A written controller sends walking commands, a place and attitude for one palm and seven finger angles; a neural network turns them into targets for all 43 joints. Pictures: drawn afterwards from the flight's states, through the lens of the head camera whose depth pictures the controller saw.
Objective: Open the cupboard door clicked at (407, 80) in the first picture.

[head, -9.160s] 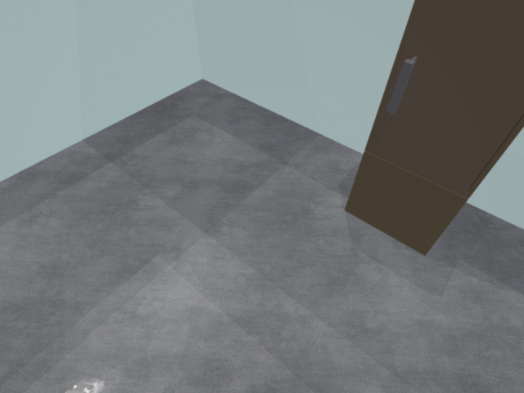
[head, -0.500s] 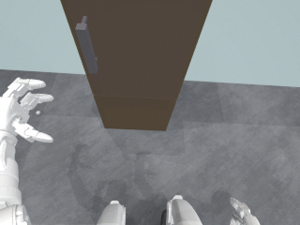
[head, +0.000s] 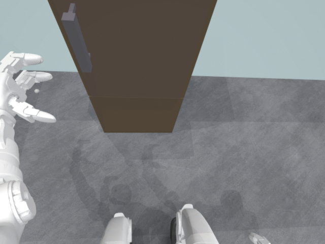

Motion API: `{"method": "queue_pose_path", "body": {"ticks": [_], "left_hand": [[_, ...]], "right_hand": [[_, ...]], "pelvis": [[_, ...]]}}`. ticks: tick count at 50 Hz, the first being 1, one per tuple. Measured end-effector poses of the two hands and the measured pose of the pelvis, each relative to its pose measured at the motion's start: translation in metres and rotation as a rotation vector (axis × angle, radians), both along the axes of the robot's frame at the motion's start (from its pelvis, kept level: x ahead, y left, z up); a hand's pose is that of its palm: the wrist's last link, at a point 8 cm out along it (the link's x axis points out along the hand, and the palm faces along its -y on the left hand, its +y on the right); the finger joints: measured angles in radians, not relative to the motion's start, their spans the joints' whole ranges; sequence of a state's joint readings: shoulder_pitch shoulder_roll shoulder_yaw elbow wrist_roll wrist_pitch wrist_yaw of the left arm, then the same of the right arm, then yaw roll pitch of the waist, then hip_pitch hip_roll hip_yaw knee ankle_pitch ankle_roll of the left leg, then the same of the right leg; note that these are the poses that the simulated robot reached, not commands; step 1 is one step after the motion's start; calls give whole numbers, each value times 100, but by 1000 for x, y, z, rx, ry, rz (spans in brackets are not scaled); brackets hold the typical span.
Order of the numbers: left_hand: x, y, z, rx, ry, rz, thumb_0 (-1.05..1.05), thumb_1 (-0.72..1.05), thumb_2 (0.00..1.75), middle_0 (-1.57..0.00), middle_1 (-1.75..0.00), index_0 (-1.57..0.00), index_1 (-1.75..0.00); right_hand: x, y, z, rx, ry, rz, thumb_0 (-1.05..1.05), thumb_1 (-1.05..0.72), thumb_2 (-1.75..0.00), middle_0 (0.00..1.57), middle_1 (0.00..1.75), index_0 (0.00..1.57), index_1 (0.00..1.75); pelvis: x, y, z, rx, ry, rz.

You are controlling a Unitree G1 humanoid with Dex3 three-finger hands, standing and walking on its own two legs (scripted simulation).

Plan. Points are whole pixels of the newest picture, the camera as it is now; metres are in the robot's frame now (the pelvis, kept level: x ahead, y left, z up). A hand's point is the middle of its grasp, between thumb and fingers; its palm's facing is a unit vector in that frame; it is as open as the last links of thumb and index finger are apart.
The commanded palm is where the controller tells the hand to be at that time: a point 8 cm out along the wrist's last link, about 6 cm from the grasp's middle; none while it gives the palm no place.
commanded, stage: move the hooked fingers beside the handle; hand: left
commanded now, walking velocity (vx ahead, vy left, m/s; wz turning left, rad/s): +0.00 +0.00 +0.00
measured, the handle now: (80, 40) +0.62 +0.21 +0.05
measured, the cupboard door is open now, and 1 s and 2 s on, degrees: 0 0 0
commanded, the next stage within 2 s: slide the fingers in behind the handle in 1.38 s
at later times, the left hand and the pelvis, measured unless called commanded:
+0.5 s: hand (44, 60) +0.54 +0.28 +0.06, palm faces -0.01 -1.00 -0.02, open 14.0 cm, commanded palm +0.54 +0.31 +0.05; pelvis -0.01 +0.00 -0.02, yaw -1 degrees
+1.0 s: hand (42, 57) +0.56 +0.29 +0.05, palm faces -0.01 -1.00 -0.02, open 14.0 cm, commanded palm +0.55 +0.30 +0.05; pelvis +0.02 +0.02 -0.01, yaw -2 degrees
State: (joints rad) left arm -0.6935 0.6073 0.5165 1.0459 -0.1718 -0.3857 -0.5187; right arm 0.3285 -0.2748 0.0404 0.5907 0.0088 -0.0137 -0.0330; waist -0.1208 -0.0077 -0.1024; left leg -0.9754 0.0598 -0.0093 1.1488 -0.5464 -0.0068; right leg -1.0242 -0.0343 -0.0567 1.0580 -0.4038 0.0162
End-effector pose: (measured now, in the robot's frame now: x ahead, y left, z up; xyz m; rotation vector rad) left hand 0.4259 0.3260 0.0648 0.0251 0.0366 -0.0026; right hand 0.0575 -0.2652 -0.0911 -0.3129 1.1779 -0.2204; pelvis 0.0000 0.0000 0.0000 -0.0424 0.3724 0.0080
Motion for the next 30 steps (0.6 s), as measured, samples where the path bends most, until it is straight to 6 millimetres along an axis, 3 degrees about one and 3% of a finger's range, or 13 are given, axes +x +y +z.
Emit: {"method": "queue_pose_path", "body": {"ticks": [17, 30], "left_hand": [[66, 6, -4, 1, 15, 0, -2, -49, 30, -30, -120, -30, -120], [113, 8, -8, -7, 26, -1, -2, -49, 30, -30, -120, -30, -120]], "right_hand": [[-53, -6, -11, -50, 175, -64, 1, -90, -90, 21, 30, 20, 29], [-91, 13, -9, -44, 312, -128, 1, -90, -90, 21, 30, 20, 29]], "pelvis": [[-9, 0, -19, -22, 91, -4], [-7, 8, -26, -45, 156, -10]]}}
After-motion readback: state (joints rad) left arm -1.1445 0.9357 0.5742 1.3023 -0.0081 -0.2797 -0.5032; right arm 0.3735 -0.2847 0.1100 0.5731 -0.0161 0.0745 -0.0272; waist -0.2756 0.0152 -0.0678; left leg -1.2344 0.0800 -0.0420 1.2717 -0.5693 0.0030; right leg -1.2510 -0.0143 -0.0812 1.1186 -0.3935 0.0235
